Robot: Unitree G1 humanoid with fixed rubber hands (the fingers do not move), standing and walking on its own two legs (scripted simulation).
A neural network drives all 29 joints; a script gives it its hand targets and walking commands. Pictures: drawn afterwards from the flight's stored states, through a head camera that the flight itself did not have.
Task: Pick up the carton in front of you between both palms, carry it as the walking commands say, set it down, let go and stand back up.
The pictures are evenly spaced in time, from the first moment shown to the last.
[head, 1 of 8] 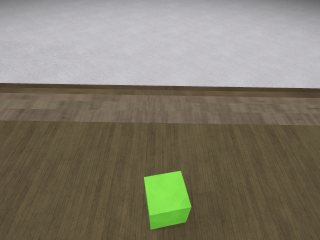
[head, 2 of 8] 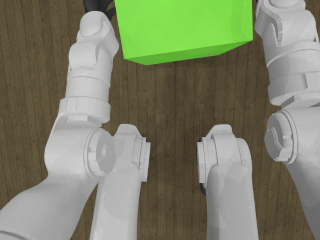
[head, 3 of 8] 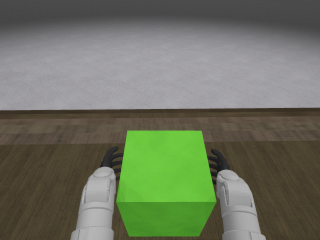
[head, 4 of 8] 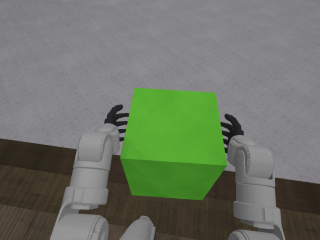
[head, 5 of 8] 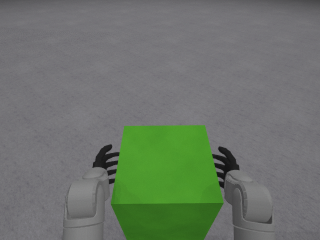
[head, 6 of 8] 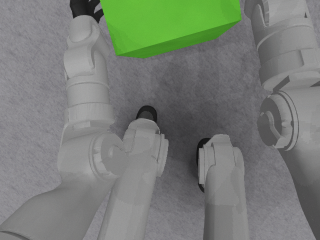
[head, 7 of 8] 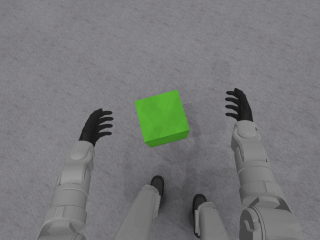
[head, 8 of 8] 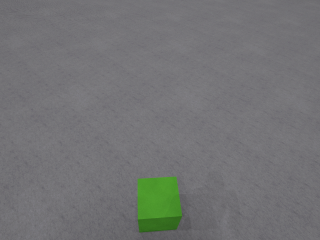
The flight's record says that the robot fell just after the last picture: no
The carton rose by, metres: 0.68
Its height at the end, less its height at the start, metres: -0.80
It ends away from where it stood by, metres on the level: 3.56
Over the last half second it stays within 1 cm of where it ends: yes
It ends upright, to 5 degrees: yes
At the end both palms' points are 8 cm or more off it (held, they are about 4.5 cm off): yes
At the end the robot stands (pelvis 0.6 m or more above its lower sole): yes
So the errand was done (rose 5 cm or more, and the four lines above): yes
